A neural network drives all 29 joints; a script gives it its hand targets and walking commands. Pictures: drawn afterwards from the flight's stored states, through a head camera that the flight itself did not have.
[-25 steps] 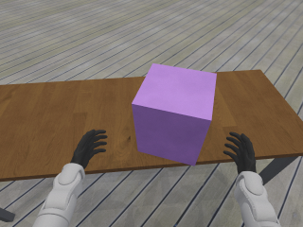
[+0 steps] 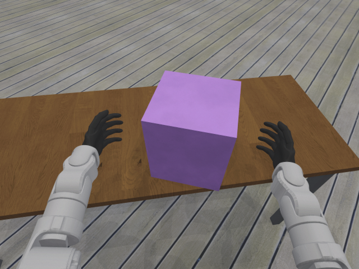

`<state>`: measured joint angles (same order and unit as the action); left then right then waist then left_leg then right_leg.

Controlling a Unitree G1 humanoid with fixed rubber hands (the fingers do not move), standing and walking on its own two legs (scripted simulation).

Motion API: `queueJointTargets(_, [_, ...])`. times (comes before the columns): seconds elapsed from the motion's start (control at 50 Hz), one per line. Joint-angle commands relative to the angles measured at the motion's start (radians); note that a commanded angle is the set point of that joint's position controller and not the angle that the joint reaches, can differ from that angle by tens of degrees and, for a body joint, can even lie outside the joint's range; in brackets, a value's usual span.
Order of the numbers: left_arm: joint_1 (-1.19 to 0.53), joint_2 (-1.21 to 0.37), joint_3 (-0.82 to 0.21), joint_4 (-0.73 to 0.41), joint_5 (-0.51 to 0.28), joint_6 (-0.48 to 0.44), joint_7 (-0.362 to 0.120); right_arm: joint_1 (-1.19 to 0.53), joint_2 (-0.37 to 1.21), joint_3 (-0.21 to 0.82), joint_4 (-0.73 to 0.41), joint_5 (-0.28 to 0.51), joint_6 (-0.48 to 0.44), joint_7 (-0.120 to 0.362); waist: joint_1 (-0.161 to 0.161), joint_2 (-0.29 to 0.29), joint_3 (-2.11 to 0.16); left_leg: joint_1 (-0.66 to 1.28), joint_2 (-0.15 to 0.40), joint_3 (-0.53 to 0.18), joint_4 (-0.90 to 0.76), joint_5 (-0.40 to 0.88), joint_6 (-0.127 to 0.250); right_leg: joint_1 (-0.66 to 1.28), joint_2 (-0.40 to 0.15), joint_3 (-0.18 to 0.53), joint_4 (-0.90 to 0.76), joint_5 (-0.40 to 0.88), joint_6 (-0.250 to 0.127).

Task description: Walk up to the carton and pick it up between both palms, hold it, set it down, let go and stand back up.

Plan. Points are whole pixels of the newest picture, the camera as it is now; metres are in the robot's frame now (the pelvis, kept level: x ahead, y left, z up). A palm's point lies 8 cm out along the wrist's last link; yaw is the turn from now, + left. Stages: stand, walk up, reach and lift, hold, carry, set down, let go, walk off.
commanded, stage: reach and lift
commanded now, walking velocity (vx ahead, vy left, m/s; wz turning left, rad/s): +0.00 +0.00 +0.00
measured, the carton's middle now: (192, 132) +0.47 -0.05 +0.00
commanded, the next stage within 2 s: none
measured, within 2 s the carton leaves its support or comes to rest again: neither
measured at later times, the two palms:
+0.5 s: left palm (99, 107) +0.44 +0.18 +0.13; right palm (280, 128) +0.37 -0.23 +0.12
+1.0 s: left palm (105, 83) +0.48 +0.16 +0.17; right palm (280, 103) +0.40 -0.23 +0.15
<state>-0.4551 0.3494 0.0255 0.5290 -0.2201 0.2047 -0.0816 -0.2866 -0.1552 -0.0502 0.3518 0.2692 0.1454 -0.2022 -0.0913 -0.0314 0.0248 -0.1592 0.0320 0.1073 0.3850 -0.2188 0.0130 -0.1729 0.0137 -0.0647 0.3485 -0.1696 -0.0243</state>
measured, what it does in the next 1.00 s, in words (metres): stands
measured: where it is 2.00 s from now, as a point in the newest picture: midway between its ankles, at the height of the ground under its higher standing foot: outside the picture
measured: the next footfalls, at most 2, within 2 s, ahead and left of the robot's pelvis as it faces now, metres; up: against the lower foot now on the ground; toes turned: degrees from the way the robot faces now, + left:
none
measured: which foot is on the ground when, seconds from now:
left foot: down 0.00-1.00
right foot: down 0.00-1.00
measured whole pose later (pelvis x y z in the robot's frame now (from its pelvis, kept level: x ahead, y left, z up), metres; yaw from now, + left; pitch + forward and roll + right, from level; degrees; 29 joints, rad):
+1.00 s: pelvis +0.00 +0.00 +0.00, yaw +1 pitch +7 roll -1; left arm -1.15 0.40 -0.07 1.25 -0.25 0.17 -0.03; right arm -0.98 -0.22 -0.05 1.03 0.30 0.18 -0.19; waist -0.18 0.00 -0.09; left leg -0.35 0.04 0.08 0.43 -0.21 0.02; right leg -0.33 0.02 -0.09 0.34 -0.14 -0.02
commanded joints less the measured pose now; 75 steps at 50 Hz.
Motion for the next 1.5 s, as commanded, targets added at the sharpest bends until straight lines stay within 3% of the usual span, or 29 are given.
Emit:
queueJointTargets(0.0, [-0.402, 0.153, 0.063, -0.075, 0.007, -0.009, 0.003, -0.370, -0.113, -0.035, -0.100, -0.008, -0.013, 0.002, 0.000, 0.049, -0.338, 0.069, -0.027, -0.073, -0.036, 0.220, -0.001, 0.129, 0.009, 0.074, -0.003, 0.325, 0.035])
queueJointTargets(0.1, [-0.523, 0.162, 0.060, -0.094, 0.011, -0.005, 0.011, -0.481, -0.144, -0.053, -0.077, -0.002, -0.021, -0.002, -0.020, 0.075, -0.487, 0.114, -0.032, -0.072, -0.005, 0.292, -0.020, 0.128, 0.023, 0.057, 0.010, 0.391, 0.038])
queueJointTargets(0.14, [-0.588, 0.159, 0.041, -0.094, 0.005, 0.000, 0.023, -0.531, -0.154, -0.073, -0.035, 0.002, -0.017, 0.007, -0.035, 0.116, -0.488, 0.137, -0.027, -0.079, 0.002, 0.296, -0.036, 0.074, 0.028, 0.044, 0.002, 0.356, 0.027])
queueJointTargets(0.2, [-0.649, 0.159, 0.033, -0.005, 0.016, 0.018, 0.026, -0.594, -0.173, -0.071, 0.058, 0.005, 0.010, 0.018, -0.036, 0.122, -0.432, 0.133, -0.023, -0.082, -0.010, 0.246, -0.032, 0.043, 0.028, 0.040, -0.015, 0.289, 0.019])
queueJointTargets(0.22, [-0.630, 0.153, 0.033, 0.079, 0.007, 0.021, 0.018, -0.601, -0.157, -0.056, 0.084, -0.001, 0.016, 0.017, -0.039, 0.067, -0.409, 0.110, -0.024, -0.083, -0.011, 0.223, -0.015, 0.058, 0.025, 0.044, -0.017, 0.294, 0.026])
queueJointTargets(0.24, [-0.656, 0.158, 0.031, 0.074, 0.002, 0.014, 0.016, -0.634, -0.160, -0.059, 0.059, 0.000, 0.011, 0.014, -0.036, 0.060, -0.446, 0.097, -0.028, -0.085, -0.012, 0.219, -0.012, 0.077, 0.025, 0.043, -0.008, 0.320, 0.032])
queueJointTargets(0.32, [-0.746, 0.182, 0.047, 0.099, 0.012, 0.000, 0.026, -0.707, -0.169, -0.065, 0.088, -0.006, 0.004, 0.012, -0.043, 0.069, -0.529, 0.100, -0.039, -0.084, 0.008, 0.261, -0.019, 0.103, 0.026, 0.038, 0.006, 0.382, 0.046])
queueJointTargets(0.38, [-0.786, 0.170, 0.031, 0.169, 0.028, -0.004, 0.030, -0.729, -0.171, -0.061, 0.199, -0.004, 0.020, 0.017, -0.042, 0.101, -0.466, 0.096, -0.029, -0.092, -0.009, 0.237, -0.031, 0.079, 0.031, 0.032, -0.003, 0.331, 0.033])
queueJointTargets(0.4, [-0.826, 0.178, 0.023, 0.153, 0.015, -0.008, 0.034, -0.768, -0.177, -0.061, 0.175, 0.006, 0.018, 0.019, -0.039, 0.109, -0.497, 0.103, -0.028, -0.089, -0.003, 0.254, -0.034, 0.072, 0.032, 0.030, -0.005, 0.332, 0.028])
queueJointTargets(0.5, [-0.879, 0.179, 0.014, 0.222, -0.007, -0.002, 0.033, -0.858, -0.208, -0.069, 0.180, 0.002, 0.010, 0.011, -0.062, 0.056, -0.582, 0.122, -0.034, -0.094, 0.032, 0.331, -0.035, 0.082, 0.038, 0.025, 0.006, 0.434, 0.043])
queueJointTargets(0.54, [-0.911, 0.184, 0.007, 0.267, -0.002, -0.005, 0.039, -0.884, -0.197, -0.057, 0.221, 0.000, 0.015, 0.012, -0.055, 0.080, -0.596, 0.112, -0.035, -0.091, 0.032, 0.308, -0.033, 0.065, 0.034, 0.023, 0.010, 0.421, 0.042])
queueJointTargets(0.56, [-0.936, 0.194, 0.016, 0.218, 0.002, -0.009, 0.044, -0.900, -0.204, -0.068, 0.203, -0.001, 0.010, 0.010, -0.057, 0.084, -0.648, 0.125, -0.036, -0.091, 0.042, 0.340, -0.039, 0.071, 0.039, 0.019, 0.017, 0.455, 0.046])
queueJointTargets(0.58, [-0.925, 0.183, 0.016, 0.296, 0.013, -0.001, 0.042, -0.888, -0.197, -0.056, 0.279, -0.009, 0.020, 0.009, -0.063, 0.079, -0.598, 0.124, -0.033, -0.096, 0.040, 0.332, -0.040, 0.064, 0.038, 0.019, 0.013, 0.454, 0.046])
queueJointTargets(0.6, [-0.955, 0.188, 0.011, 0.250, 0.010, -0.004, 0.044, -0.912, -0.208, -0.071, 0.268, -0.002, 0.016, 0.007, -0.071, 0.094, -0.624, 0.136, -0.033, -0.097, 0.042, 0.355, -0.050, 0.063, 0.040, 0.015, 0.012, 0.466, 0.044])
queueJointTargets(0.74, [-1.083, 0.152, -0.076, 0.412, -0.024, -0.015, 0.061, -1.033, -0.241, -0.065, 0.447, 0.019, 0.024, 0.028, -0.098, 0.186, -0.589, 0.178, -0.015, -0.118, 0.050, 0.324, -0.071, -0.089, 0.037, 0.001, -0.015, 0.350, 0.015])
queueJointTargets(0.82, [-1.155, 0.189, -0.081, 0.460, -0.055, -0.054, 0.066, -1.115, -0.232, -0.042, 0.462, 0.035, 0.016, 0.029, -0.095, 0.129, -0.666, 0.139, -0.021, -0.125, 0.063, 0.340, -0.055, -0.041, 0.033, 0.002, 0.006, 0.427, 0.033])
queueJointTargets(0.86, [-1.161, 0.187, -0.077, 0.504, -0.037, -0.052, 0.070, -1.131, -0.249, -0.040, 0.505, 0.030, 0.011, 0.027, -0.083, 0.163, -0.662, 0.158, -0.016, -0.126, 0.072, 0.381, -0.065, -0.068, 0.035, 0.000, 0.010, 0.436, 0.028])
queueJointTargets(0.88, [-1.142, 0.192, -0.067, 0.557, -0.040, -0.051, 0.065, -1.140, -0.236, -0.015, 0.513, 0.035, 0.012, 0.025, -0.071, 0.124, -0.650, 0.134, -0.020, -0.120, 0.078, 0.380, -0.051, -0.049, 0.033, 0.008, 0.010, 0.451, 0.033])
queueJointTargets(0.92, [-1.128, 0.196, -0.068, 0.610, -0.028, -0.058, 0.057, -1.121, -0.218, -0.019, 0.553, 0.028, 0.015, 0.016, -0.090, 0.095, -0.625, 0.111, -0.024, -0.119, 0.060, 0.332, -0.038, -0.034, 0.031, 0.008, 0.012, 0.445, 0.044])
queueJointTargets(1.0, [-1.097, 0.173, -0.080, 0.616, -0.031, -0.127, 0.046, -1.084, -0.169, -0.011, 0.543, 0.019, -0.030, -0.001, -0.092, 0.088, -0.661, 0.085, -0.031, -0.117, 0.063, 0.346, -0.038, -0.039, 0.026, 0.006, 0.014, 0.462, 0.046])
queueJointTargets(1.06, [-1.057, 0.168, -0.073, 0.684, -0.013, -0.186, 0.033, -1.046, -0.147, 0.003, 0.569, 0.026, -0.069, 0.000, -0.082, 0.117, -0.636, 0.065, -0.035, -0.115, 0.072, 0.339, -0.037, -0.072, 0.018, 0.010, 0.009, 0.427, 0.038])
queueJointTargets(1.08, [-1.047, 0.153, -0.090, 0.756, -0.015, -0.210, 0.027, -1.033, -0.125, 0.003, 0.618, 0.017, -0.077, 0.001, -0.095, 0.114, -0.597, 0.036, -0.034, -0.119, 0.068, 0.286, -0.032, -0.101, 0.014, 0.011, 0.013, 0.376, 0.035])
queueJointTargets(1.1, [-1.068, 0.168, -0.082, 0.681, -0.023, -0.239, 0.032, -1.045, -0.141, -0.006, 0.559, 0.017, -0.103, 0.001, -0.083, 0.127, -0.644, 0.036, -0.034, -0.116, 0.071, 0.305, -0.037, -0.103, 0.013, 0.009, 0.021, 0.388, 0.034])
queueJointTargets(1.14, [-1.060, 0.174, -0.084, 0.763, -0.033, -0.276, 0.031, -1.058, -0.117, 0.001, 0.573, -0.003, -0.130, -0.003, -0.081, 0.091, -0.630, -0.019, -0.037, -0.114, 0.090, 0.261, -0.026, -0.114, 0.005, 0.014, 0.039, 0.363, 0.040])
queueJointTargets(1.2, [-1.115, 0.183, -0.083, 0.689, -0.052, -0.340, 0.041, -1.077, -0.107, -0.025, 0.519, -0.026, -0.180, -0.007, -0.079, 0.104, -0.780, -0.055, -0.038, -0.112, 0.105, 0.267, -0.036, -0.108, 0.001, 0.007, 0.085, 0.411, 0.049])
queueJointTargets(1.24, [-1.113, 0.172, -0.081, 0.711, -0.054, -0.364, 0.050, -1.076, -0.107, -0.044, 0.504, -0.056, -0.206, -0.005, -0.085, 0.105, -0.844, -0.027, -0.037, -0.113, 0.143, 0.297, -0.046, -0.159, 0.006, 0.002, 0.097, 0.404, 0.045])
queueJointTargets(1.36, [-1.143, 0.130, -0.109, 0.727, -0.027, -0.426, 0.053, -1.046, -0.108, -0.103, 0.654, -0.081, -0.282, -0.007, -0.131, 0.221, -0.914, -0.006, -0.030, -0.127, 0.218, 0.377, -0.099, -0.291, 0.010, -0.018, 0.131, 0.433, 0.032])
queueJointTargets(1.42, [-1.119, 0.119, -0.105, 0.766, -0.015, -0.443, 0.054, -1.045, -0.113, -0.089, 0.689, -0.070, -0.319, -0.002, -0.117, 0.219, -0.897, -0.019, -0.030, -0.126, 0.244, 0.397, -0.103, -0.320, 0.014, -0.021, 0.142, 0.428, 0.031])
queueJointTargets(1.48, [-1.091, 0.123, -0.099, 0.864, -0.006, -0.456, 0.048, -1.049, -0.101, -0.073, 0.743, -0.055, -0.334, 0.001, -0.104, 0.170, -0.810, -0.133, -0.037, -0.122, 0.229, 0.300, -0.076, -0.296, 0.000, -0.012, 0.158, 0.369, 0.047])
